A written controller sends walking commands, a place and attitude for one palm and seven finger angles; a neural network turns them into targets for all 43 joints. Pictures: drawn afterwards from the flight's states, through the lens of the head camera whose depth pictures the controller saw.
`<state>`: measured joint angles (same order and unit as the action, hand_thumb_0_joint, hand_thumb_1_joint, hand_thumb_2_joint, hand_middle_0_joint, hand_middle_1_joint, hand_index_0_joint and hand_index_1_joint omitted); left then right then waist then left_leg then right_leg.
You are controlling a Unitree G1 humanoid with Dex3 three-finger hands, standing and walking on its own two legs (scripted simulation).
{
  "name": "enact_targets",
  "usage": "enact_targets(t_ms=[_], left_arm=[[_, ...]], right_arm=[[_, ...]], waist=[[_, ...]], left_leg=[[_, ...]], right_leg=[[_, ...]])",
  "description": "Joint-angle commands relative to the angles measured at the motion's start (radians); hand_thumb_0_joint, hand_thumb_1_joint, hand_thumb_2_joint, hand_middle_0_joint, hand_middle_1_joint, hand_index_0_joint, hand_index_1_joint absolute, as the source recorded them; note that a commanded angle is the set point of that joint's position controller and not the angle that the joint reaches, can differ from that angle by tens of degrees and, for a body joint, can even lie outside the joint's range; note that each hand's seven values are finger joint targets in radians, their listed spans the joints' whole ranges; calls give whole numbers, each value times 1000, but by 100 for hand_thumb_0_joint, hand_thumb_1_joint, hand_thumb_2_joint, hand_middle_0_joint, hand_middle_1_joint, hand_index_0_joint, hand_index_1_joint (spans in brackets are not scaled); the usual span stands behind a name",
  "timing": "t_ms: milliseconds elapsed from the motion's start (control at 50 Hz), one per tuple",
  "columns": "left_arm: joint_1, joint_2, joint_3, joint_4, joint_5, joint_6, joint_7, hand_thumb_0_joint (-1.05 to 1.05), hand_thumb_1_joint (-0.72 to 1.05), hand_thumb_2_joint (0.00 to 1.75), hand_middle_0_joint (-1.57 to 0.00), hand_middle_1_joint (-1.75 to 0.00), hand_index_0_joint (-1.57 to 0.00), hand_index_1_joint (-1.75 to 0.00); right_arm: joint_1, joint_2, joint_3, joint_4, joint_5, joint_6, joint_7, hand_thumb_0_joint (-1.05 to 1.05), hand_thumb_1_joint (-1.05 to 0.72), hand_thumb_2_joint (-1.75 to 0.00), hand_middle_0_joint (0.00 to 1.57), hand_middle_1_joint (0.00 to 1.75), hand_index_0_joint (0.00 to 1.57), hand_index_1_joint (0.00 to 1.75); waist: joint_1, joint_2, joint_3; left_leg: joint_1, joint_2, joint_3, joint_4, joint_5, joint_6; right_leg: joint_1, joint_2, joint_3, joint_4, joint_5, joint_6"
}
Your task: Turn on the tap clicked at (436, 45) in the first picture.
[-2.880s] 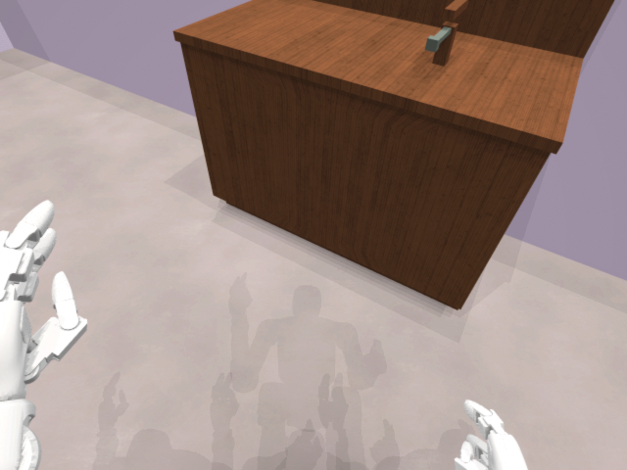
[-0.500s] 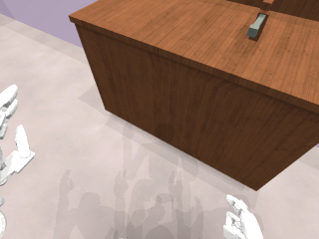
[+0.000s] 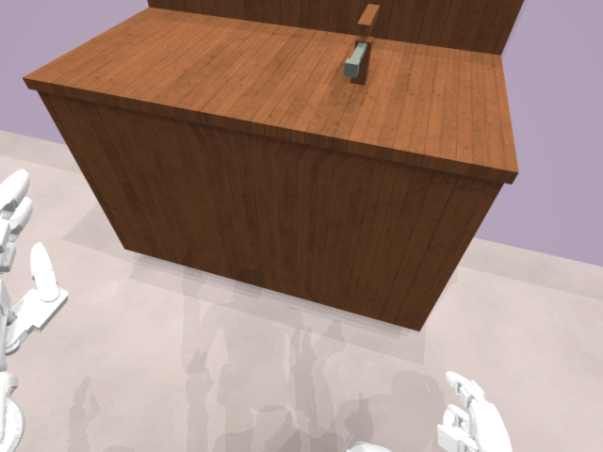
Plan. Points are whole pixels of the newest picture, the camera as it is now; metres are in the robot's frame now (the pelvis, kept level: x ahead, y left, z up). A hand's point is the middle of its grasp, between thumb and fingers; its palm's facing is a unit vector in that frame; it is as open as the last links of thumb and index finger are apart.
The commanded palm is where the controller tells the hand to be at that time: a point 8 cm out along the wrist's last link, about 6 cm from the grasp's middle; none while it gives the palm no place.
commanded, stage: turn to face it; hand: left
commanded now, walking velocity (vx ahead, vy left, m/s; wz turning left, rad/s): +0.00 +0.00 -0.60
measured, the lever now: (351, 68) +0.82 -0.02 +0.13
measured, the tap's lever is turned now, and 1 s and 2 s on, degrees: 0 0 0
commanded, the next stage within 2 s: take the last steps up to it in 0.84 s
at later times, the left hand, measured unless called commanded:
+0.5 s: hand (186, 305) +0.21 +0.14 +0.18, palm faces +0.14 -0.89 -0.44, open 7.4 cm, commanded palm +0.17 +0.19 +0.18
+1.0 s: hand (292, 364) +0.16 +0.03 +0.18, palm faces -0.10 -0.85 -0.51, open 7.4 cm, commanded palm +0.14 +0.11 +0.18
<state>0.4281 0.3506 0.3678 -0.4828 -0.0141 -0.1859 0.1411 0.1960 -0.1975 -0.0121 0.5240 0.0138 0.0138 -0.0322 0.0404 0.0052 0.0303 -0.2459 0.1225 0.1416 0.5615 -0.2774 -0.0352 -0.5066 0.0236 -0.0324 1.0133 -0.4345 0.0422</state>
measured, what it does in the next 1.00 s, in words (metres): walks backwards, turning right: right foot, then left foot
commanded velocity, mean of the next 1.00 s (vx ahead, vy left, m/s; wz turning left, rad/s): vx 0.02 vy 0.01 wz -0.40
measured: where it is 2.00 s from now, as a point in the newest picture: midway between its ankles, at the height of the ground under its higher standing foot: outside the picture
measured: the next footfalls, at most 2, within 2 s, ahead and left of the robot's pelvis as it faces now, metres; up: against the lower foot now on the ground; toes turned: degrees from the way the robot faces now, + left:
right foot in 0.14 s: +0.04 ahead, -0.15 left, +0.00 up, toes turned -12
left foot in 0.50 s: +0.01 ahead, +0.08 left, +0.00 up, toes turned -13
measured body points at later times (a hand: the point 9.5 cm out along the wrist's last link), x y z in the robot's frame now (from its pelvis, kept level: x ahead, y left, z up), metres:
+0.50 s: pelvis -0.06 -0.03 +0.00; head -0.04 -0.04 +0.44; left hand +0.20 +0.18 +0.20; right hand +0.01 -0.34 -0.09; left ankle -0.03 +0.09 -0.73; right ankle +0.00 -0.14 -0.73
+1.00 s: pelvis -0.13 -0.06 +0.00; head -0.11 -0.09 +0.45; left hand +0.16 +0.08 +0.21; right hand -0.11 -0.34 -0.11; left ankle -0.07 +0.07 -0.69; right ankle -0.14 -0.16 -0.73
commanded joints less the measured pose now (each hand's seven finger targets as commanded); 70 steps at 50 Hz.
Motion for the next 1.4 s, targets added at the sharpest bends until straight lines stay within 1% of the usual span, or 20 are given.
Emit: enact_targets(t_ms=[0,100,140,160,240,440,460,500,540,600,740,820,900,1060,1140,1260,1280,1320,1340,1380], left_arm=[[-122,148,38,-238,-1,-62,7,0,90,90,-20,-30,-20,-30],[-88,202,97,-195,-4,-53,10,0,90,90,-20,-30,-20,-30],[-47,274,185,-171,-18,-60,32,0,90,90,-20,-30,-20,-30],[-7,253,170,-184,-43,-44,30,0,90,90,-20,-30,-20,-30],[88,233,194,-256,-48,-63,30,0,90,90,-20,-30,-20,-30],[16,210,131,-257,-32,-57,26,0,90,90,-20,-30,-20,-30],[-7,211,123,-276,-30,-63,21,0,90,90,-20,-30,-20,-30],[-48,238,147,-323,-9,-85,18,0,90,90,-20,-30,-20,-30],[-42,196,116,-270,4,-88,15,0,90,90,-20,-30,-20,-30],[-36,150,63,-267,2,-76,15,0,90,90,-20,-30,-20,-30],[-56,190,96,-240,-5,-77,16,0,90,90,-20,-30,-20,-30],[34,255,171,-201,-29,-69,27,0,90,90,-20,-30,-20,-30],[105,229,190,-252,-33,-82,31,0,90,90,-20,-30,-20,-30],[45,199,122,-198,-7,-77,47,0,90,90,-20,-30,-20,-30],[-21,184,102,-170,12,-102,38,0,90,90,-20,-30,-20,-30],[-65,148,46,-172,24,-104,30,0,90,90,-20,-30,-20,-30],[-79,157,54,-160,28,-105,30,0,90,90,-20,-30,-20,-30],[-95,219,100,-132,24,-110,34,0,90,90,-20,-30,-20,-30],[-125,229,118,-125,10,-113,35,0,90,90,-20,-30,-20,-30],[-54,216,118,-101,0,-123,20,0,90,90,-20,-30,-20,-30]], right_arm=[[-30,-145,-44,-130,5,-77,14,0,-90,-90,20,30,20,30],[-9,-136,-46,-132,2,-105,25,0,-90,-90,20,30,20,30],[-69,-86,-17,-157,-1,-96,19,0,-90,-90,20,30,20,30],[-82,-95,-36,-153,9,-81,16,0,-90,-90,20,30,20,30],[-106,-71,-6,-124,-1,-18,13,0,-90,-90,20,30,20,30],[-64,-121,-26,-124,-3,-17,-3,0,-90,-90,20,30,20,30],[-54,-138,-34,-129,-6,-22,-9,0,-90,-90,20,30,20,30],[-84,-149,-42,-145,-10,-38,-20,0,-90,-90,20,30,20,30],[-76,-119,-44,-134,-15,-58,-12,0,-90,-90,20,30,20,30],[-51,-137,-52,-115,5,-81,5,0,-90,-90,20,30,20,30],[-26,-140,-42,-104,-2,-128,15,0,-90,-90,20,30,20,30],[-75,-101,-44,-128,15,-106,11,0,-90,-90,20,30,20,30],[-105,-68,-5,-98,-1,-62,-4,0,-90,-90,20,30,20,30],[-54,-122,-35,-64,-13,-88,-48,0,-90,-90,20,30,20,30],[-69,-130,-32,-55,-16,-111,-57,0,-90,-90,20,30,20,30],[-49,-139,-41,-25,-15,-153,-42,0,-90,-90,20,30,20,30],[-51,-138,-41,-21,-17,-150,-41,0,-90,-90,20,30,20,30],[-59,-108,-42,-33,-14,-141,-35,0,-90,-90,20,30,20,30],[-71,-138,-59,-28,-13,-142,-27,0,-90,-90,20,30,20,30],[-64,-123,-50,-8,-16,-129,-22,0,-90,-90,20,30,20,30]], waist=[[-35,272,-5],[-27,134,-107],[6,-255,-146],[3,-290,-174],[-25,-111,-196],[-28,-93,-167],[-36,-19,-146],[-12,353,-89],[-33,231,-6],[-27,240,-31],[-43,246,-109],[-10,-282,-189],[-38,-134,-203],[-54,-77,-151],[-67,304,4],[-44,214,-17],[-42,164,-37],[-44,-224,-49],[-29,-239,-53],[-41,-134,-1]], left_leg=[[-12,254,-45,-212,206,100],[-35,184,31,92,186,20],[-338,-22,-9,481,-347,-46],[-332,-15,-131,593,-306,-44],[-314,-12,-153,564,-153,-58],[81,-67,-89,-84,-100,3],[149,-16,-123,-191,-106,32],[90,317,-421,-367,-144,177],[-102,320,-365,-347,-67,213],[11,220,-109,-226,223,133],[36,188,-57,-37,385,57],[-285,-37,-91,467,-297,-21],[-247,-19,-137,423,-197,-25],[70,-84,-42,-118,-114,52],[-87,237,-512,-429,-471,248],[-124,88,-212,-196,-161,156],[-185,60,-175,-112,-152,133],[-461,-94,-35,323,-224,52],[-477,-76,-134,514,-221,36],[-481,-28,-194,632,-94,18]], right_leg=[[80,-38,-74,-190,-15,20],[359,-50,-48,-563,245,-27],[464,-329,419,-629,767,-194],[414,-350,493,-665,651,-200],[410,-257,307,-623,533,-206],[163,-189,373,-694,80,-151],[95,-134,343,-613,58,-112],[-56,30,103,-109,-61,-27],[-18,-29,101,185,-8,-10],[3,-37,-21,-47,8,9],[314,-3,-113,-558,184,-4],[454,-355,400,-637,759,-214],[402,-298,229,-603,648,-210],[208,-225,232,-701,-145,-148],[48,-24,-23,-103,-63,-42],[309,-37,-126,-480,30,-31],[408,-62,-92,-564,73,-46],[543,-394,465,-749,-4,-210],[476,-480,599,-824,-105,-252],[384,-444,477,-816,-21,-254]])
